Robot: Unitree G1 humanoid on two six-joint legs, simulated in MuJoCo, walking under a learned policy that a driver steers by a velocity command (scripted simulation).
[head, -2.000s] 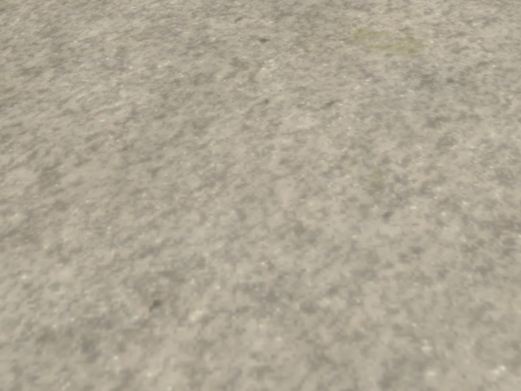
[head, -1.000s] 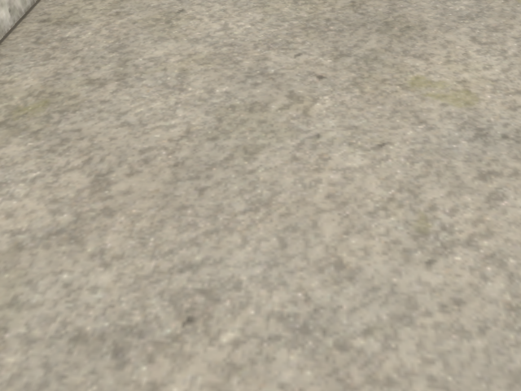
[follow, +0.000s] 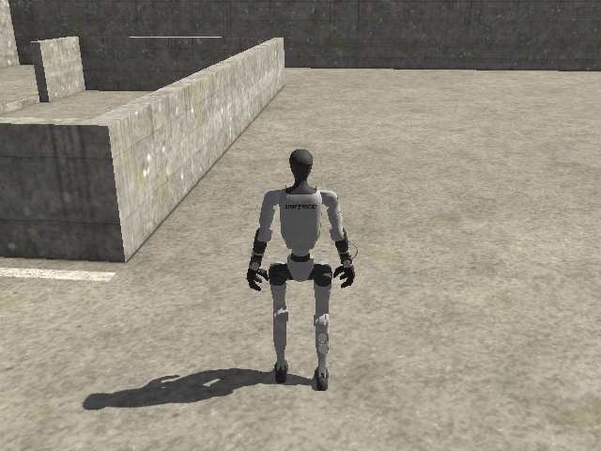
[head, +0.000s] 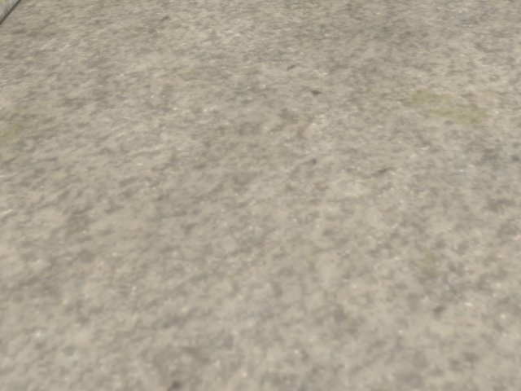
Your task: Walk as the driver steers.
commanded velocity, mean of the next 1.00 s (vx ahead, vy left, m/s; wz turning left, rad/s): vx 0.18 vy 0.00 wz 0.00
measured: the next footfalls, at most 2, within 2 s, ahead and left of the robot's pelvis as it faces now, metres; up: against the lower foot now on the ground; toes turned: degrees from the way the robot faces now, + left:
right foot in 1.18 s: +0.48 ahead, -0.10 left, +0.00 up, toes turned -2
left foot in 1.58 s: +0.50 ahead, +0.14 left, +0.00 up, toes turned +1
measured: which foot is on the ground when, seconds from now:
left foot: down 0.00-1.00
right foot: down 0.00-0.70, up 0.72-1.00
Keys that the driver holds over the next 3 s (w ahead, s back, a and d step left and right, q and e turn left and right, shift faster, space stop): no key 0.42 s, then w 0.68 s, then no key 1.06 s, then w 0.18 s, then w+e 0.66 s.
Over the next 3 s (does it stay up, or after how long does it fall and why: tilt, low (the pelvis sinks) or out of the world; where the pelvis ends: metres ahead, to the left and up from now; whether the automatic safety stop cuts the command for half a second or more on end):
stays up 0.75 0.00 -0.03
